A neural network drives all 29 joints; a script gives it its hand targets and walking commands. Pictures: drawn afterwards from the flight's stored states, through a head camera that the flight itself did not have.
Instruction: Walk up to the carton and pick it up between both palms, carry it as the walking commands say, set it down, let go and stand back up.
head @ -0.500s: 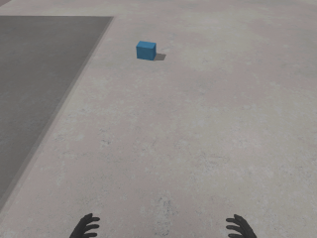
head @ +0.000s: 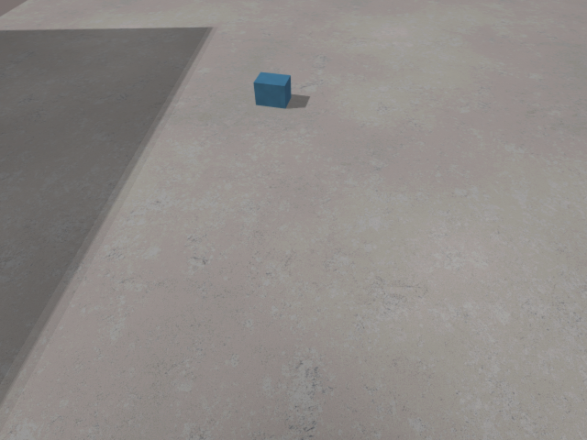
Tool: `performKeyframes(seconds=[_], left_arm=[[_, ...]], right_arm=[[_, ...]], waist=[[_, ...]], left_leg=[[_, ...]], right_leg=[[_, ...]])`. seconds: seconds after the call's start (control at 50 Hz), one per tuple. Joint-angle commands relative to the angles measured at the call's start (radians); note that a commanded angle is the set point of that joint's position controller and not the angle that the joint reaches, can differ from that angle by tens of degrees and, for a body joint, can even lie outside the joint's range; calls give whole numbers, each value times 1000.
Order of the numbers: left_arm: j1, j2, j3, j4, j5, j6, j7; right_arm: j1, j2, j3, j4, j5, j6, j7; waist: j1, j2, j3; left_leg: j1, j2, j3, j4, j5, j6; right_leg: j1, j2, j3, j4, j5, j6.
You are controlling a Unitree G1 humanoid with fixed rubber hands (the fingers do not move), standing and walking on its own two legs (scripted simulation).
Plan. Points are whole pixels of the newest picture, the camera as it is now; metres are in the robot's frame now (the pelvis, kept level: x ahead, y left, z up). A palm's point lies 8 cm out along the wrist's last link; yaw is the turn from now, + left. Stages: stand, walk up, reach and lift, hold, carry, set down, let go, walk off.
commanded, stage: stand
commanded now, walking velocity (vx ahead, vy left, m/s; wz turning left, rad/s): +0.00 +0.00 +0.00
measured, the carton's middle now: (273, 90) +2.22 +0.15 -0.69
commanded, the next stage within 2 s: walk up in 0.98 s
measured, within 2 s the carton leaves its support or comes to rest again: neither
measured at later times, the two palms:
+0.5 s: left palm out of the picture +0.01 +0.22 -0.13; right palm out of the picture +0.00 -0.23 -0.14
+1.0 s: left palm out of the picture -0.02 +0.21 -0.13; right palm out of the picture -0.03 -0.20 -0.14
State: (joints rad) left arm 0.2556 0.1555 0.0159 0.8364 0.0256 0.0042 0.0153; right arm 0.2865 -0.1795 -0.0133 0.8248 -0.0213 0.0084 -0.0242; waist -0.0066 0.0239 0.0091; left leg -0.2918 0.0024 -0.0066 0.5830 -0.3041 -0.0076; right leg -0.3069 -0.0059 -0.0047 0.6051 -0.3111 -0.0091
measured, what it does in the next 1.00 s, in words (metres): stands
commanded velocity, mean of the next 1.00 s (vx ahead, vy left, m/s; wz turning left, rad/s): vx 0.00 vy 0.00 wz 0.00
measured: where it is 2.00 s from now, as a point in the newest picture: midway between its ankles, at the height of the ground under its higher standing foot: outside the picture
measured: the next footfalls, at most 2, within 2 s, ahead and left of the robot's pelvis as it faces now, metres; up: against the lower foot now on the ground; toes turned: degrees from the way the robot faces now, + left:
left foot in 1.44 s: +0.09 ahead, +0.19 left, +0.00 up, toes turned +9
right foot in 1.88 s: +0.39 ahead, -0.13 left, +0.00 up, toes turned -7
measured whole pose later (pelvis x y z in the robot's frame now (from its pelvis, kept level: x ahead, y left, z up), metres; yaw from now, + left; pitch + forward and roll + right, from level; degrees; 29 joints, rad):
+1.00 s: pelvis +0.00 +0.00 +0.01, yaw +0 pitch -1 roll +1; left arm 0.29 0.12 0.01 1.16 0.01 0.00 0.03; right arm 0.33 -0.12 0.01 1.13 -0.01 -0.01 -0.04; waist 0.00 0.01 0.03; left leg -0.20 0.01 0.00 0.44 -0.23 -0.01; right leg -0.22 0.00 0.00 0.47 -0.24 -0.01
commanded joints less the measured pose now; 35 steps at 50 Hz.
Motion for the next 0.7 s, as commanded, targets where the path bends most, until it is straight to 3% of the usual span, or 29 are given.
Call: performKeyframes(seconds=[0.0,0.02,0.04,0.06,0.08,0.1,0.12,0.14,0.16,0.2,0.22,0.24,0.3,0.32,0.34,0.36,0.38,0.4,0.42,0.48,0.5,0.52,0.56,0.58,0.6,0.62,0.64,0.66,0.68], left_arm=[[33,106,32,-32,1,-17,8],[13,97,24,-28,1,-23,7],[15,104,28,-16,-4,-20,8],[11,105,24,-10,-1,-21,6],[29,103,23,14,2,-21,3],[23,128,27,22,1,-22,6],[34,83,17,40,-3,-25,1],[56,110,20,58,-6,-25,10],[34,73,9,74,-6,-28,8],[27,109,25,85,-6,-28,15],[17,126,24,89,-1,-30,9],[-22,126,27,94,-7,-28,10],[47,102,27,167,-6,-16,13],[52,134,41,164,-6,-14,11],[61,107,32,171,-13,-15,11],[43,109,29,175,-10,-21,12],[40,100,33,182,-9,-23,11],[47,97,24,181,-7,-27,8],[62,95,31,209,-10,-26,5],[43,65,13,233,-22,-21,15],[72,43,-1,251,-13,-16,16],[83,83,8,250,-14,-14,16],[89,93,14,273,-15,-14,24],[73,60,-4,277,-25,-22,14],[80,52,-8,282,-10,-19,15],[56,26,-12,274,-6,-21,17],[57,73,5,270,-20,-25,17],[79,65,-5,294,-10,-30,20],[80,80,2,296,-13,-23,17]], right_arm=[[10,-75,-21,-40,1,-23,-8],[15,-97,-35,-25,0,-27,-4],[25,-66,-27,-23,4,-25,4],[27,-89,-30,-4,6,-22,-3],[27,-81,-28,4,0,-21,-5],[65,-80,-29,19,8,-23,-3],[70,-88,-37,48,8,-19,-7],[69,-83,-28,44,0,-24,-9],[80,-56,-23,64,9,-15,-14],[-14,-56,-23,52,7,-16,-9],[55,-93,-29,76,14,-20,-18],[46,-82,-35,82,11,-23,-11],[56,-64,-23,133,8,-24,-9],[20,-63,-17,133,8,-26,-3],[64,-77,-23,154,9,-22,-11],[33,-87,-27,149,13,-26,-22],[38,-83,-28,170,6,-28,-22],[39,-105,-31,173,-1,-32,-19],[70,-68,-24,187,8,-30,-16],[65,-33,-11,204,11,-17,-17],[44,-80,-21,230,16,-15,-16],[34,-83,-21,225,10,-18,-16],[74,12,12,242,7,-19,-14],[80,-23,4,250,14,-13,-17],[76,-49,-8,261,14,-12,-13],[98,-41,-11,268,18,-20,-12],[76,-42,1,265,3,-24,-19],[61,-66,-15,259,9,-23,-14],[96,-48,-3,271,15,-25,-23]], waist=[[21,-1,-31],[11,14,-17],[-4,-71,-21],[4,-45,20],[10,-86,-23],[-21,-38,-13],[1,-26,6],[14,-86,21],[-9,-31,25],[29,-25,-16],[-9,-60,-29],[-20,-69,8],[4,31,50],[7,2,-5],[11,36,5],[2,-32,4],[9,-53,10],[7,-16,15],[-2,-51,4],[2,-62,67],[0,11,84],[23,-24,41],[10,-25,78],[-7,-63,107],[-1,-31,68],[-24,-16,49],[1,-5,40],[-3,-62,29],[-4,-25,36]], left_leg=[[-16,51,-67,-115,105,51],[-2,66,-64,-105,88,51],[-28,49,-76,-117,119,57],[-3,60,-57,-90,132,53],[11,57,-63,-113,137,50],[66,47,-34,-97,124,47],[27,64,-54,-117,116,43],[18,68,-59,-118,120,42],[25,65,-51,-138,86,35],[40,50,-25,-136,111,39],[73,51,-44,-148,138,36],[66,64,-50,-164,179,33],[56,80,-61,-180,117,33],[48,72,-69,-196,118,42],[59,62,-52,-203,133,39],[64,74,-69,-200,135,43],[75,81,-84,-201,119,56],[59,77,-79,-193,124,53],[96,70,-75,-189,152,43],[44,75,-66,-205,181,44],[48,77,-62,-223,121,46],[53,76,-69,-217,108,34],[61,77,-54,-210,99,43],[68,75,-58,-201,118,42],[98,67,-42,-193,105,38],[92,74,-46,-203,125,28],[68,82,-76,-206,115,53],[68,75,-70,-210,122,38],[90,73,-48,-206,118,42]], right_leg=[[27,-60,70,-121,112,-50],[32,-71,79,-135,131,-46],[54,-65,76,-145,131,-52],[5,-64,94,-170,125,-53],[55,-70,79,-179,119,-59],[-14,-80,110,-187,88,-60],[25,-67,78,-183,112,-55],[33,-73,80,-195,77,-51],[16,-73,94,-195,118,-54],[51,-89,111,-205,122,-59],[49,-86,122,-203,129,-61],[45,-62,80,-196,139,-51],[29,-59,80,-193,120,-47],[81,-57,69,-192,134,-37],[94,-62,88,-198,143,-48],[70,-64,79,-203,135,-56],[78,-54,63,-209,155,-48],[90,-63,75,-209,176,-43],[92,-54,68,-208,206,-36],[81,-64,58,-211,168,-39],[68,-67,87,-231,152,-52],[101,-58,70,-240,125,-34],[71,-80,121,-266,68,-36],[23,-82,129,-285,52,-41],[40,-76,109,-277,74,-49],[68,-84,105,-263,115,-49],[88,-64,92,-250,139,-40],[102,-55,60,-237,128,-39],[101,-63,88,-245,150,-32]])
